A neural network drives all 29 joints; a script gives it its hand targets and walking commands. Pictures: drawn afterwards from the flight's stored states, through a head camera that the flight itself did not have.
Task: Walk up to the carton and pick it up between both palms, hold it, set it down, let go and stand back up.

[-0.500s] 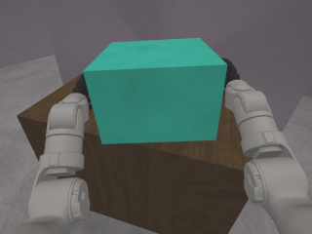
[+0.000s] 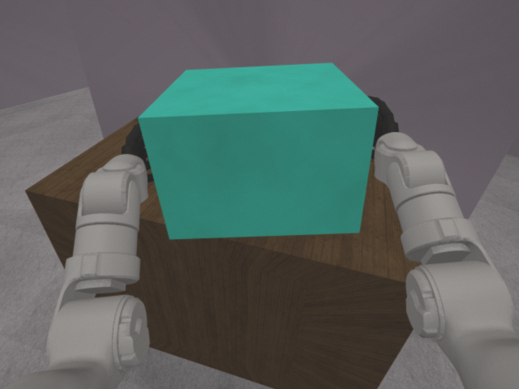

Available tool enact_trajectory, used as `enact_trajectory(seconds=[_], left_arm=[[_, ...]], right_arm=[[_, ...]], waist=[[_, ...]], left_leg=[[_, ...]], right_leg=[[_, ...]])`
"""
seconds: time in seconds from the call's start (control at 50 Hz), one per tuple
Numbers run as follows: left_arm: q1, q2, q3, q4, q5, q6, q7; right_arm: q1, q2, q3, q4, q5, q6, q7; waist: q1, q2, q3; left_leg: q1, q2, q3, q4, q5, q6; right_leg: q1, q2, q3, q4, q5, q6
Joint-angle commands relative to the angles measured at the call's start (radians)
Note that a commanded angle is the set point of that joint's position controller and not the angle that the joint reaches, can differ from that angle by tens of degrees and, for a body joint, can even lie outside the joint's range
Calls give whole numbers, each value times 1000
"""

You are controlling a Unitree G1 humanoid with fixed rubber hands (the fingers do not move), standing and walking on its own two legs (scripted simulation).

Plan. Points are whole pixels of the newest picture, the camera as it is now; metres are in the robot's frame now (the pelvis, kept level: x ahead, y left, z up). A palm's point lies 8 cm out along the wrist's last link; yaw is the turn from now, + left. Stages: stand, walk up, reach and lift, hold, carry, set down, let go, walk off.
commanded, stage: hold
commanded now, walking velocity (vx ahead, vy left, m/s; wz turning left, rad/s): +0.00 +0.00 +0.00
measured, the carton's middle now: (260, 140) +0.46 -0.02 +0.23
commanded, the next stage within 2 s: set down in 0.02 s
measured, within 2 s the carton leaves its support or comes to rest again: neither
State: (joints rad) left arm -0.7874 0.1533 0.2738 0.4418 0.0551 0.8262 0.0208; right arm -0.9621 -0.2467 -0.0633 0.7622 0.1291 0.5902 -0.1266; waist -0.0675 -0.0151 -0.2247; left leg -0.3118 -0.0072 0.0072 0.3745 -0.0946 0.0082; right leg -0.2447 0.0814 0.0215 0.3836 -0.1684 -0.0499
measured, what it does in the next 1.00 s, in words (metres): stands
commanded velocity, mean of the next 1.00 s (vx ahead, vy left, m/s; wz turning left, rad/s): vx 0.00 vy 0.00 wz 0.00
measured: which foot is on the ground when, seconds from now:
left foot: down 0.00-1.00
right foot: down 0.00-1.00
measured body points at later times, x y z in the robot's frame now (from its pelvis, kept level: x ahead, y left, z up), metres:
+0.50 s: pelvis +0.00 +0.00 +0.00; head -0.03 +0.01 +0.45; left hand +0.41 +0.19 +0.20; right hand +0.43 -0.19 +0.23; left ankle +0.06 +0.11 -0.74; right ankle +0.02 -0.08 -0.74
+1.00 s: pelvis +0.03 +0.00 +0.00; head +0.03 +0.01 +0.45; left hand +0.46 +0.16 +0.16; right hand +0.44 -0.22 +0.19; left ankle +0.06 +0.11 -0.74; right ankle +0.02 -0.08 -0.74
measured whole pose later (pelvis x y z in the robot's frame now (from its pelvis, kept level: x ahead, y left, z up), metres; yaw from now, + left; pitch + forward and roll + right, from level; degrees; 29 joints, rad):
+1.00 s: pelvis +0.03 +0.00 +0.00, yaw +0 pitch +3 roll +0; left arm -0.72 0.14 0.23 0.43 0.10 0.58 0.01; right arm -0.81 -0.21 -0.12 0.67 0.13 0.29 -0.13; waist -0.09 -0.02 -0.08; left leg -0.29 -0.01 0.01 0.37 -0.14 0.01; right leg -0.21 0.08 0.02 0.36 -0.20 -0.05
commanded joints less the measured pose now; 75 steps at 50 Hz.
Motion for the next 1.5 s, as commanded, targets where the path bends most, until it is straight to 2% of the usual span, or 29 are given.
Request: enact_trajectory(seconds=[0.0,0.02,0.04,0.06,0.2,0.22,0.26,0.3,0.38,0.42,0.44,0.48,0.5,0.56,0.58,0.62,0.66,0.68,0.74,0.78,0.82,0.94,1.06,1.08,1.16,1.22,1.24,1.3,1.48], left_arm=[[-986,-509,-435,-497,-215,-121,-160],[-1105,-576,-472,-494,-177,-144,-129],[-1105,-571,-465,-464,-175,-147,-122],[-1058,-562,-442,-434,-170,-146,-125],[-1039,-516,-317,-222,-53,-211,-161],[-982,-509,-298,-194,-28,-211,-163],[-888,-472,-239,-80,8,-223,-179],[-875,-457,-237,-86,7,-235,-183],[-833,-490,-306,-127,-30,-267,-171],[-855,-487,-330,-146,-41,-284,-163],[-860,-511,-379,-183,-64,-296,-153],[-881,-540,-429,-235,-99,-319,-138],[-882,-555,-478,-270,-122,-333,-134],[-916,-592,-542,-351,-167,-368,-108],[-860,-583,-517,-331,-148,-365,-111],[-827,-573,-495,-348,-138,-368,-114],[-795,-590,-495,-350,-134,-360,-113],[-774,-596,-505,-378,-143,-364,-113],[-743,-578,-484,-400,-119,-362,-123],[-756,-597,-506,-455,-118,-365,-117],[-739,-570,-462,-392,-88,-358,-128],[-721,-566,-434,-405,-68,-363,-135],[-777,-593,-432,-316,-53,-383,-139],[-782,-596,-436,-312,-72,-394,-143],[-777,-542,-354,-179,-21,-408,-147],[-751,-503,-308,-103,2,-423,-151],[-755,-498,-296,-92,9,-426,-149],[-767,-469,-260,-16,20,-444,-147],[-937,-548,-372,-33,-63,-573,-84]], right_arm=[[-757,617,229,-399,323,-74,185],[-922,646,241,-503,332,-109,197],[-909,648,231,-454,325,-102,203],[-892,650,241,-454,319,-104,202],[-834,626,95,-178,126,-197,234],[-840,604,76,-224,105,-219,237],[-811,580,34,-165,49,-244,238],[-782,545,15,-141,19,-264,240],[-783,545,56,-245,20,-320,227],[-746,561,67,-221,15,-327,226],[-754,545,77,-264,10,-345,224],[-764,572,125,-335,31,-369,213],[-743,568,141,-363,33,-378,213],[-767,591,192,-437,71,-405,208],[-696,567,199,-405,66,-403,202],[-685,576,236,-439,86,-406,200],[-661,550,234,-457,100,-406,193],[-687,567,274,-510,123,-410,195],[-619,565,293,-501,139,-401,183],[-639,556,309,-548,164,-416,187],[-587,549,283,-473,145,-395,190],[-615,562,294,-519,151,-423,194],[-609,536,192,-407,85,-434,204],[-621,551,194,-441,81,-443,205],[-600,521,118,-290,8,-441,225],[-601,521,99,-243,-34,-454,241],[-591,513,74,-216,-46,-455,245],[-593,503,27,-166,-89,-469,259],[-654,557,14,-132,-156,-561,304]], waist=[[-30,78,-524],[27,71,-631],[30,89,-575],[40,48,-541],[30,39,-281],[42,26,-289],[36,-6,-237],[18,-16,-209],[9,-27,-325],[2,-29,-349],[-21,-8,-426],[-15,-30,-526],[-42,-24,-554],[-38,8,-674],[-49,15,-630],[-28,-11,-643],[-45,-12,-624],[-12,-19,-648],[-26,-7,-645],[-22,32,-668],[-24,33,-588],[-2,6,-622],[-43,23,-553],[-30,4,-587],[-41,-14,-482],[-1,-37,-425],[-18,-40,-399],[-12,-47,-355],[-9,-17,-508]], left_leg=[[349,-8,-35,-34,143,-13],[376,-25,-46,-31,131,-4],[359,-22,-47,-38,90,-3],[344,-25,-40,-45,83,8],[298,10,-29,-121,-119,18],[304,9,-23,-127,-124,18],[276,5,-10,-148,-156,36],[283,6,-5,-154,-155,36],[329,2,-5,-131,-73,37],[335,2,-8,-127,-92,36],[384,4,-6,-118,-52,22],[408,2,-14,-90,30,24],[411,-1,-23,-84,44,19],[446,-6,-32,-43,157,0],[459,-9,-36,-40,170,1],[449,-11,-40,-37,214,2],[470,-8,-48,-27,256,-4],[458,-12,-48,-26,266,-8],[490,-15,-52,-17,331,-14],[512,-17,-59,0,398,-31],[493,-18,-52,-17,337,-27],[483,-18,-53,-19,341,-21],[499,-8,-49,-28,282,-30],[485,-6,-48,-35,256,-22],[425,-8,-34,-76,124,-2],[382,-4,-19,-96,55,11],[383,-4,-20,-105,25,9],[328,-2,-6,-125,-50,22],[329,14,-5,-108,-31,11]], right_leg=[[179,-44,22,-86,273,96],[131,-27,-12,-74,258,89],[90,-32,-13,-89,198,85],[99,-33,-18,-95,208,88],[14,-69,-29,-140,-61,65],[30,-68,-40,-145,-76,65],[51,-81,-33,-159,-106,80],[58,-76,-42,-157,-121,82],[98,-75,-50,-147,-12,91],[94,-73,-52,-142,-7,88],[97,-68,-61,-135,45,88],[140,-67,-59,-109,174,93],[165,-69,-62,-95,240,97],[194,-64,-63,-68,374,101],[189,-72,-62,-75,416,106],[245,-72,-57,-59,498,112],[248,-70,-54,-52,553,113],[277,-70,-53,-41,603,119],[307,-73,-46,-25,731,134],[288,-69,-48,-24,718,128],[279,-77,-43,-37,687,131],[310,-82,-37,-9,797,144],[227,-80,-53,-41,643,129],[233,-83,-51,-48,631,130],[232,-94,-51,-55,554,129],[223,-100,-43,-62,471,128],[204,-97,-53,-71,416,127],[183,-108,-47,-82,325,127],[104,-105,-74,-65,301,113]])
